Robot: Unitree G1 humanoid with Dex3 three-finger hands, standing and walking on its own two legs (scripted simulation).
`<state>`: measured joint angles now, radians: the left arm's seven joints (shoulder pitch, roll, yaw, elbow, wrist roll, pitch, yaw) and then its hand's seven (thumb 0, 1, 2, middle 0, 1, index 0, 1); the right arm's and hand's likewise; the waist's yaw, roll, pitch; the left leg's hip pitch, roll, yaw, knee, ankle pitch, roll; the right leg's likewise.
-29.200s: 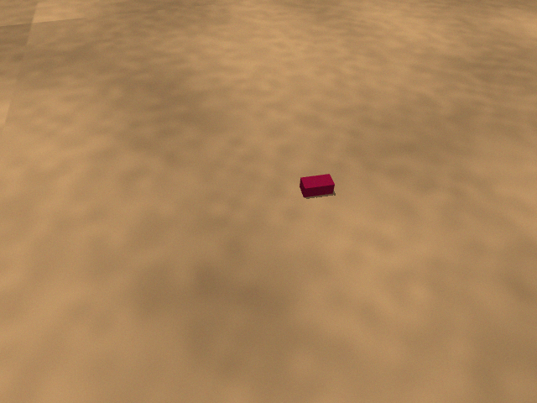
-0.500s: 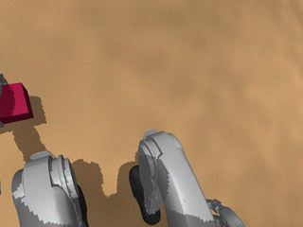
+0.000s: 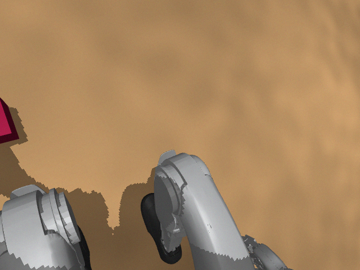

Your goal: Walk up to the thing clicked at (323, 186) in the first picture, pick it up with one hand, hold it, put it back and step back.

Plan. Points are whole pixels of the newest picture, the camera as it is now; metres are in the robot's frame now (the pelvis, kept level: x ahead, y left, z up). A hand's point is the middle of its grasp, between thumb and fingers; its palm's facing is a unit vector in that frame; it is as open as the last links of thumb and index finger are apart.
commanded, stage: rest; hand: left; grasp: from above
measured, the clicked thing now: out of the picture +0.44 +0.33 -0.27
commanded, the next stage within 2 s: open in 0.26 s
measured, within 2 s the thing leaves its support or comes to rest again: rests again in 1.82 s
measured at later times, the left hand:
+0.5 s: hand out of the picture +0.43 +0.32 -0.24, palm faces -0.45 -0.15 -0.88, open 11.3 cm
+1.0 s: hand out of the picture +0.44 +0.33 -0.24, palm faces -0.43 -0.15 -0.89, open 13.7 cm
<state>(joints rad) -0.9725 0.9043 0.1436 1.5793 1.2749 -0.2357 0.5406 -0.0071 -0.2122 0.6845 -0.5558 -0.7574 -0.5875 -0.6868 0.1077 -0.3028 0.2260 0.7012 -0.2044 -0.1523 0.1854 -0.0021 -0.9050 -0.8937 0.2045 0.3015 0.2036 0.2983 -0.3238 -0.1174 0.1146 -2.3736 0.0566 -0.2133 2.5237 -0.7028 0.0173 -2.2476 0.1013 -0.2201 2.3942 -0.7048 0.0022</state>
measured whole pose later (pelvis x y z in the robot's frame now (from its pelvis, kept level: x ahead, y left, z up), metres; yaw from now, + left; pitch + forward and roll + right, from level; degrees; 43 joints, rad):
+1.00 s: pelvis +0.00 +0.00 +0.00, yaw -2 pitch +28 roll -14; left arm -1.02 0.97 0.07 1.66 1.24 -0.21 0.58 0.00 -0.46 0.94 -0.13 -1.00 -0.14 -0.98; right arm 0.10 -0.32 0.30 0.67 -0.21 -0.23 0.24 0.00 -0.90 -0.89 0.20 0.30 0.20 0.30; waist -0.35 -0.14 0.14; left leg -2.35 0.06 -0.24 2.53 -0.70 0.02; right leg -2.22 0.12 -0.24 2.38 -0.69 0.01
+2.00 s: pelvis +0.00 +0.00 +0.04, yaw +3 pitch +33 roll -11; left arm -0.92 0.78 -0.01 1.28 1.08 -0.02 0.32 0.00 -0.50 0.97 -0.09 -0.99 -0.09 -0.97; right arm 0.13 -0.28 0.12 0.69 -0.11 -0.11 0.23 0.00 -0.91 -0.90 0.20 0.30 0.20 0.30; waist -0.22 0.02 -0.07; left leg -2.29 0.06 -0.15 2.38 -0.69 0.03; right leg -2.18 0.09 -0.16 2.28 -0.70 0.01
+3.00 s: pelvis +0.00 +0.00 +0.13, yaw +8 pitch +35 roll -7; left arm -0.54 0.54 0.05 0.76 0.68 0.05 0.10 0.00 0.46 0.88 -0.22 -0.43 -0.21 -0.42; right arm 0.19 -0.26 0.01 0.65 -0.01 0.02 0.09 0.00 -0.91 -0.90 0.20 0.30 0.20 0.30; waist -0.11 0.04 -0.18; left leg -2.03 0.04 -0.08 2.07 -0.66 0.02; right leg -1.94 0.07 -0.10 2.01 -0.69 0.00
